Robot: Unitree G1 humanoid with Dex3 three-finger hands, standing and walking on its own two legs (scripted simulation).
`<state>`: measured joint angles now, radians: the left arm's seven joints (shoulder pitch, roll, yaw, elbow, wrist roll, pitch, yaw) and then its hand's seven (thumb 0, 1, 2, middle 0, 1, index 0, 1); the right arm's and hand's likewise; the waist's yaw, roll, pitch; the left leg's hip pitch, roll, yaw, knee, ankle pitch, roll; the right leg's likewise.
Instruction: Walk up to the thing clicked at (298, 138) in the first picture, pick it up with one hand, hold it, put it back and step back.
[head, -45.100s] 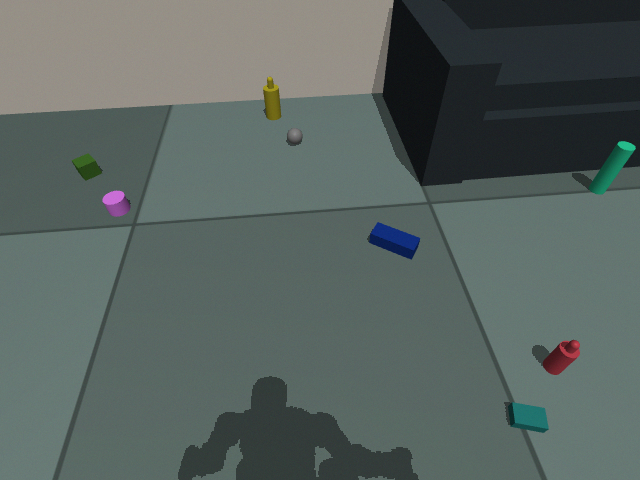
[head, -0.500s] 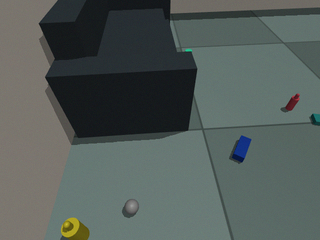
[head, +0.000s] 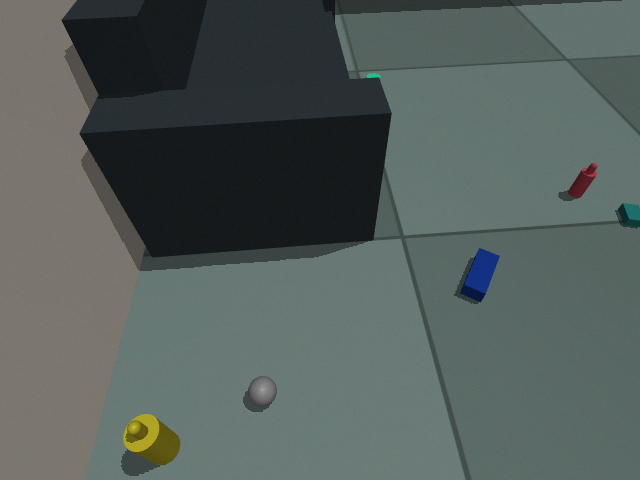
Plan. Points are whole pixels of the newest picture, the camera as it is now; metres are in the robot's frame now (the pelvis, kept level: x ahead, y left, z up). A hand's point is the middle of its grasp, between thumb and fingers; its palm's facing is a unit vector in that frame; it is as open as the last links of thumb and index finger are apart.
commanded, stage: step back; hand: left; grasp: from above
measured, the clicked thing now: (262, 391) +0.47 +0.21 -0.73
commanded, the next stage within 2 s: none
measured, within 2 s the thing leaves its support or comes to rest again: neither
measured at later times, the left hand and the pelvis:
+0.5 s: hand out of the picture +0.03 +0.29 -0.17, palm faces -0.10 -0.92 -0.38, open 7.4 cm; pelvis -0.10 +0.03 -0.02, yaw -4 degrees
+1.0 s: hand out of the picture -0.11 +0.31 -0.16, palm faces +0.00 -0.93 -0.38, open 7.4 cm; pelvis -0.24 +0.04 -0.01, yaw -1 degrees
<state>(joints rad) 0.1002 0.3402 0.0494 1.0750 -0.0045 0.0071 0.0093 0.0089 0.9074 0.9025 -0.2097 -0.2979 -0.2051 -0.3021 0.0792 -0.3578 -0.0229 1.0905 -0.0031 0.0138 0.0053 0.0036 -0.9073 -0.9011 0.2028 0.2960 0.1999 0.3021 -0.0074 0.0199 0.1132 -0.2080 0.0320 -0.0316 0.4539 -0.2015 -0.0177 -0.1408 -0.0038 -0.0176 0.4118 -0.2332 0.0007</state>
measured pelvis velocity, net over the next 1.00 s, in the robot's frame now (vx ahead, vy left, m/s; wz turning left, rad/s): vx -0.24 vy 0.04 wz -0.01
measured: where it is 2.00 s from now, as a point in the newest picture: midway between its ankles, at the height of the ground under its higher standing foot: outside the picture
